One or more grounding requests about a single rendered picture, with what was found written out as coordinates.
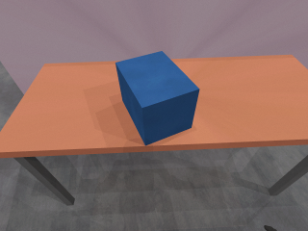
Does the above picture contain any carton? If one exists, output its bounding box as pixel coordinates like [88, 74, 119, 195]
[115, 51, 200, 146]

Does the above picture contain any table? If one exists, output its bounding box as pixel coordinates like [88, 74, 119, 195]
[0, 54, 308, 206]

